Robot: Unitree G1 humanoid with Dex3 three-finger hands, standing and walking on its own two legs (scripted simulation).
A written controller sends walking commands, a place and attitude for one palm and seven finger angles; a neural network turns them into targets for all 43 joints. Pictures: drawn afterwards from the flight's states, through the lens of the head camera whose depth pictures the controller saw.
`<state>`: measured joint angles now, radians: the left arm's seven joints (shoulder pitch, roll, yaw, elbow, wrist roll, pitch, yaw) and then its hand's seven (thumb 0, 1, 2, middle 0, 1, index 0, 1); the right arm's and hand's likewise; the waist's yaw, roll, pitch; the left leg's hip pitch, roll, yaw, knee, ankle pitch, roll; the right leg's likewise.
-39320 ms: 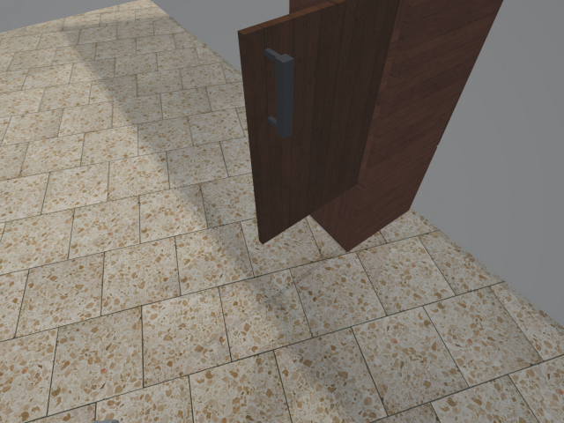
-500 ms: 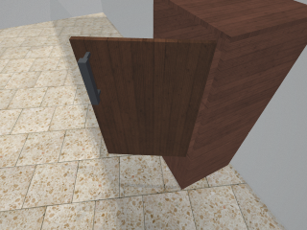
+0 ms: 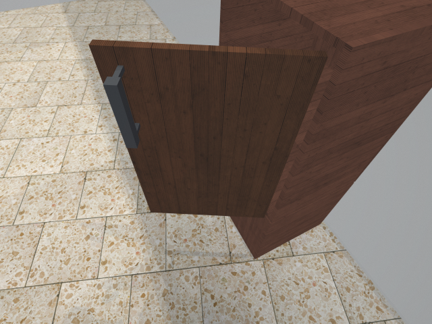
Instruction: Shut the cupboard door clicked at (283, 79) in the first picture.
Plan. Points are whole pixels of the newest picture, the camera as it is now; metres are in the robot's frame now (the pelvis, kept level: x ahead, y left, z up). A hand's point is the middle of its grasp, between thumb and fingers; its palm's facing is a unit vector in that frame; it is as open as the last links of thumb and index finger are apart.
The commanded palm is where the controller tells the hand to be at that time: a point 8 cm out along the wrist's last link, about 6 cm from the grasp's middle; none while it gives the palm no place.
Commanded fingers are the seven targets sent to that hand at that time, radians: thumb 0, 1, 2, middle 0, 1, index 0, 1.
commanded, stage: come to a stop and stand still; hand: left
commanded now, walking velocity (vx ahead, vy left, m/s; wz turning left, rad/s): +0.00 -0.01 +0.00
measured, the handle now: (126, 109) +0.45 +0.21 +0.14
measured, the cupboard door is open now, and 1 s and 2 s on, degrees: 61 61 61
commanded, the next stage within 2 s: look again from close up in 0.90 s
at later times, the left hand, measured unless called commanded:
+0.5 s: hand out of the picture -0.03 +0.18 -0.17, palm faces +0.03 -0.97 -0.22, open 7.4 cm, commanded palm none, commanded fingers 0.00 0.90 0.90 -0.20 -0.30 -0.20 -0.30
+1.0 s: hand out of the picture -0.10 +0.17 -0.18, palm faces +0.06 -0.99 -0.16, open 7.4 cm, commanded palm none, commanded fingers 0.00 0.90 0.90 -0.20 -0.30 -0.20 -0.30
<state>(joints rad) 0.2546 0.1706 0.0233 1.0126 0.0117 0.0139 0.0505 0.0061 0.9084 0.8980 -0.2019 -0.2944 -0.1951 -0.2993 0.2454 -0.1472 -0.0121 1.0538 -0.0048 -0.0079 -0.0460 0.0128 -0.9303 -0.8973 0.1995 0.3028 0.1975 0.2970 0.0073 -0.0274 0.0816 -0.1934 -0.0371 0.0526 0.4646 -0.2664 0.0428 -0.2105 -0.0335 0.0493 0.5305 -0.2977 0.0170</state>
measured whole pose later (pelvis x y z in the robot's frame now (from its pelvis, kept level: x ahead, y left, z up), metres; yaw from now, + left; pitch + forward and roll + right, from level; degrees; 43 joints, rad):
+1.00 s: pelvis -0.08 +0.00 +0.00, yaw +2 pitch -2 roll -1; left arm 0.37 0.17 -0.01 1.07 0.02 0.00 0.02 0.01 0.91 0.90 -0.20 -0.29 -0.19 -0.30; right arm 0.29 -0.15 0.00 1.08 -0.01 0.00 0.00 0.00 -0.91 -0.90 0.20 0.30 0.20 0.30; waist 0.01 -0.03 0.00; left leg -0.29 -0.03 0.01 0.47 -0.15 0.04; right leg -0.26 -0.02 0.03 0.47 -0.20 0.02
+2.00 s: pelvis -0.03 +0.00 +0.00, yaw +1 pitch -1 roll -1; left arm 0.28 0.17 -0.01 1.06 0.02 -0.01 0.05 0.01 0.91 0.90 -0.20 -0.29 -0.20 -0.30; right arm 0.24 -0.17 0.00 1.07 -0.01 -0.01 -0.01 0.01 -0.92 -0.90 0.20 0.30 0.20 0.30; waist 0.00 -0.01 0.04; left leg -0.24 -0.02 0.02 0.49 -0.23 0.04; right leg -0.20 0.00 0.04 0.45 -0.24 0.03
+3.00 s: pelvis +0.03 -0.03 +0.00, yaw +1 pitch +1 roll +1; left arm 0.17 0.26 0.00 1.06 0.01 -0.01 0.02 0.01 0.91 0.90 -0.20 -0.29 -0.20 -0.30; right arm 0.14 -0.23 0.02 1.09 -0.01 -0.02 -0.01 0.00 -0.90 -0.90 0.20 0.30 0.20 0.30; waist 0.01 -0.01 0.04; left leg -0.14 0.00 0.02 0.41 -0.27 0.00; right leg -0.14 0.02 0.05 0.43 -0.30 -0.01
